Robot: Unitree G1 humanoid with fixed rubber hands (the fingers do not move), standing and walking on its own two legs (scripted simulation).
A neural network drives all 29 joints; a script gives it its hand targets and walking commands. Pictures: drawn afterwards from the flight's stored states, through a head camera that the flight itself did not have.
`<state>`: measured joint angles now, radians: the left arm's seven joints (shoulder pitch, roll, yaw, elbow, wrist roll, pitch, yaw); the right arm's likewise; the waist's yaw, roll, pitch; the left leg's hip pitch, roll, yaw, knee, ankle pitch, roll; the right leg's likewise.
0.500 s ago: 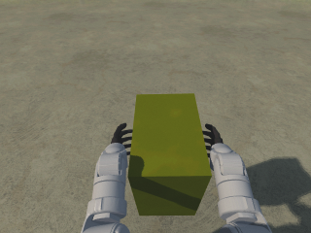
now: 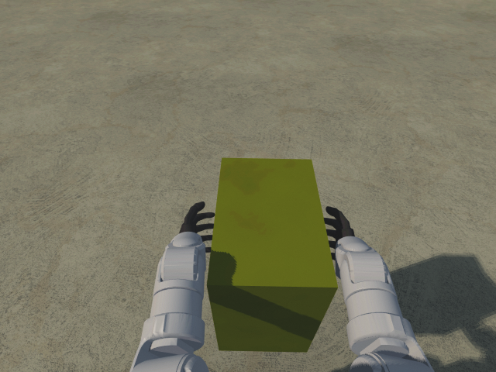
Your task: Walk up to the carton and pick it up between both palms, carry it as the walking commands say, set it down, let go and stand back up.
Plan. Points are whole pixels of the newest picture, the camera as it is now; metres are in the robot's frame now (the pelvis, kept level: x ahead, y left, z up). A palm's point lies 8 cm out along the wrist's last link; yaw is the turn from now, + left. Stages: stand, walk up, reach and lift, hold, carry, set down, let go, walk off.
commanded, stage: set down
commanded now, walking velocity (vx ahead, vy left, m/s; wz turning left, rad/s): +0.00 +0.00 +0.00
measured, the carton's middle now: (264, 255) +0.33 +0.04 -0.03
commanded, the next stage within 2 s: none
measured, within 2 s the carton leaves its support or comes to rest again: neither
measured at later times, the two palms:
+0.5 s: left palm (202, 263) +0.31 +0.15 -0.05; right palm (338, 262) +0.34 -0.11 -0.05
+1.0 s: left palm (203, 274) +0.33 +0.17 -0.14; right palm (320, 272) +0.37 -0.09 -0.14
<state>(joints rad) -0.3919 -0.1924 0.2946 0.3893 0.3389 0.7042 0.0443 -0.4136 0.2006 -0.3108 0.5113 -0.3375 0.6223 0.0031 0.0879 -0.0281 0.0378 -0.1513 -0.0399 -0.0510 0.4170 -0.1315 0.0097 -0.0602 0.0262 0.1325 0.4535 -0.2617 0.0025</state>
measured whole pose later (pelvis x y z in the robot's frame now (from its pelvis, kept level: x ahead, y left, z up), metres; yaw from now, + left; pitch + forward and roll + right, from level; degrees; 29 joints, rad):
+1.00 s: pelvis -0.03 -0.01 -0.08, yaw +0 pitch +24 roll -1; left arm -0.60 -0.17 0.44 0.55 0.31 0.20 0.04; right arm -0.65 0.16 -0.37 0.69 -0.26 0.16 -0.08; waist 0.09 -0.06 -0.01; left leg -1.11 -0.05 -0.10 0.96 -0.26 -0.03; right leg -1.02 0.10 0.11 1.02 -0.41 0.02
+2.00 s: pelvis -0.05 -0.01 -0.22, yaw -2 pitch +40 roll -3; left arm -0.92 -0.06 0.50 0.66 0.24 0.23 0.07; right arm -1.01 0.06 -0.38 0.82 -0.19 0.19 -0.14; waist 0.10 -0.06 -0.07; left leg -1.81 -0.11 -0.14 1.54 -0.42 -0.06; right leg -1.70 0.18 0.08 1.60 -0.59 0.05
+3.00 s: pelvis -0.07 -0.01 -0.34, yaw -5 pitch +43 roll -4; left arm -1.30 0.08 0.54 0.70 0.23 0.31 0.05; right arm -1.41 -0.06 -0.35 0.90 -0.14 0.25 -0.18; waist 0.13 -0.07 0.19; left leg -2.21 -0.13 -0.14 1.93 -0.46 -0.09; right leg -2.11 0.24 0.06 1.99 -0.65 0.09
